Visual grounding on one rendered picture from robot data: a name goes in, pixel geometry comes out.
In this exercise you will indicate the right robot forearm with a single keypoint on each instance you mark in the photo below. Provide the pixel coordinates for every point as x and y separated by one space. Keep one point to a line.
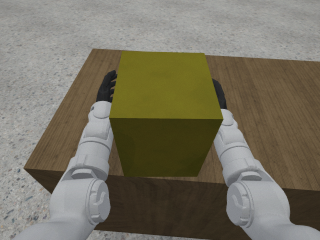
235 156

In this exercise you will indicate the robot left hand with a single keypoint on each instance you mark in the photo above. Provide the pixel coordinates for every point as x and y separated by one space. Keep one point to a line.
105 90

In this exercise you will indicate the left robot forearm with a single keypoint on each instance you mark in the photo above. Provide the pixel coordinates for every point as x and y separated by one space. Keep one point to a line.
94 148

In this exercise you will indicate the carton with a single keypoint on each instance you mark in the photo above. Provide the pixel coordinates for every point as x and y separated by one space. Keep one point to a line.
165 113

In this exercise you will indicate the left robot upper arm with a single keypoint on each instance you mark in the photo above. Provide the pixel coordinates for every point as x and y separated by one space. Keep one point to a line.
77 206

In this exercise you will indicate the pedestal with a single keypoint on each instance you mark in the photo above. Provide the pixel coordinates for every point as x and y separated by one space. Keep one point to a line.
276 104

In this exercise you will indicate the robot right hand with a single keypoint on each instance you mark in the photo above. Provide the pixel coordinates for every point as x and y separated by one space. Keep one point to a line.
220 94

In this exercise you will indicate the right robot upper arm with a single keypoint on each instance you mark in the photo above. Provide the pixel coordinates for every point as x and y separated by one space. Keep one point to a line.
261 209

